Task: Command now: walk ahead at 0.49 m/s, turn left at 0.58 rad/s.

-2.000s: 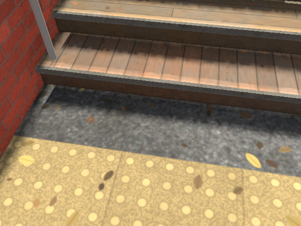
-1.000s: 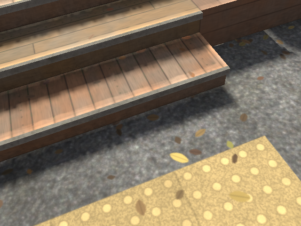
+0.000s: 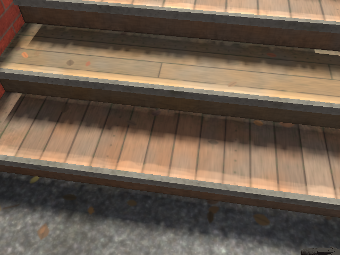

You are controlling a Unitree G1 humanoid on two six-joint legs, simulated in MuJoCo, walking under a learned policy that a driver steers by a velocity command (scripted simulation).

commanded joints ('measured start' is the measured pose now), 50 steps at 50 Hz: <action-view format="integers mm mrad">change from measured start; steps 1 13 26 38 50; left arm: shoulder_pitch -47 33 -259 -131 -213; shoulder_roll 167 71 -12 95 94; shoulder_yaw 35 -14 -39 15 21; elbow -66 -11 -65 -49 -135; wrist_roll -6 0 10 -27 -43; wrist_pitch -3 67 55 87 123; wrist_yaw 7 -20 -45 24 66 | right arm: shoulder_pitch -72 190 268 217 67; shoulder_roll -56 -66 -71 -39 -3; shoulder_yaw -8 -3 -3 3 -4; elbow -77 81 213 155 75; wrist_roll -5 11 17 -11 60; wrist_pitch -8 -80 -102 -2 17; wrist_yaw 16 -70 -103 -102 -145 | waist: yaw -25 -52 -92 -87 -51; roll -132 35 63 -66 -131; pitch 37 -69 30 -85 -111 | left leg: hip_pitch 131 529 669 166 73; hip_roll -26 149 133 -43 -100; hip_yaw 49 -156 165 -42 -105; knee -112 -561 -497 488 334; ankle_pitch -41 180 639 -308 -328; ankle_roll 33 126 93 -84 -155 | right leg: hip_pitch -82 -491 -529 -235 -198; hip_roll -262 -85 -17 -162 -126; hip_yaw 55 218 66 429 686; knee -79 869 402 55 67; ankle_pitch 304 12 238 723 178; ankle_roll -112 -48 -64 -298 -253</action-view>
